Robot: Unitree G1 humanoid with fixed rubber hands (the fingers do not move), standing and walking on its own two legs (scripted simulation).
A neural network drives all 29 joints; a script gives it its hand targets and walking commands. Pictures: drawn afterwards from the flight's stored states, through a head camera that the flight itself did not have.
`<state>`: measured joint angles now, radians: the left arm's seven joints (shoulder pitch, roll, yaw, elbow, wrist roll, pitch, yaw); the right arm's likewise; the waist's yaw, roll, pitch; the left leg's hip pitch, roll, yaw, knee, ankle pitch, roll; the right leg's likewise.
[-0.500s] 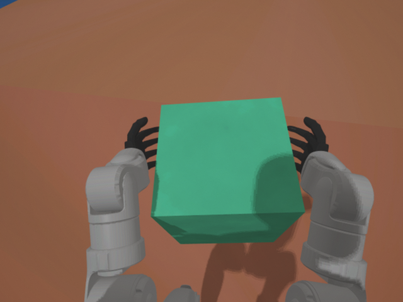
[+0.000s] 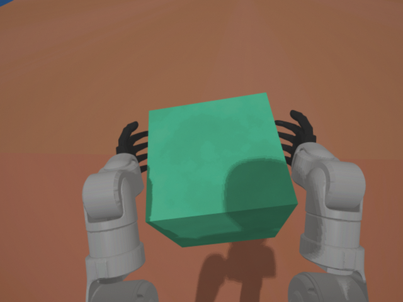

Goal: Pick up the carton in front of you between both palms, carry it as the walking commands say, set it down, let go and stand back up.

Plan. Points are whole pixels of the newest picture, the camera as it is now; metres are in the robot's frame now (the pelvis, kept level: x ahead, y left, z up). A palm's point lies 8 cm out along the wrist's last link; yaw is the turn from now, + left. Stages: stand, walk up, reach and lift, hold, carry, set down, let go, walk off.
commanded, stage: carry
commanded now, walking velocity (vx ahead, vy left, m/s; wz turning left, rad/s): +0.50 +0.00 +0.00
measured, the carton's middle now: (218, 180) +0.36 -0.02 +0.08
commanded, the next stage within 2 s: none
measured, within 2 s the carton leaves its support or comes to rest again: neither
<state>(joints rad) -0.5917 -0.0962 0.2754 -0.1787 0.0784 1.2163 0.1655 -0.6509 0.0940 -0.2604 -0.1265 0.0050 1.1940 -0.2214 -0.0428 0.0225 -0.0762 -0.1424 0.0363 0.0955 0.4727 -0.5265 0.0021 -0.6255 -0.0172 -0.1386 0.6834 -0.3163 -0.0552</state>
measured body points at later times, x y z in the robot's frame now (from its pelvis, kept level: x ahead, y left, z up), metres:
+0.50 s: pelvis +0.31 +0.03 +0.04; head +0.32 +0.03 +0.49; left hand +0.68 +0.16 +0.18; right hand +0.66 -0.14 +0.19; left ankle +0.37 +0.11 -0.67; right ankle +0.18 -0.08 -0.59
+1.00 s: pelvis +0.61 +0.00 +0.09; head +0.64 +0.00 +0.54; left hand +0.96 +0.19 +0.23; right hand +0.99 -0.11 +0.23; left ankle +0.61 +0.10 -0.55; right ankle +0.60 -0.09 -0.64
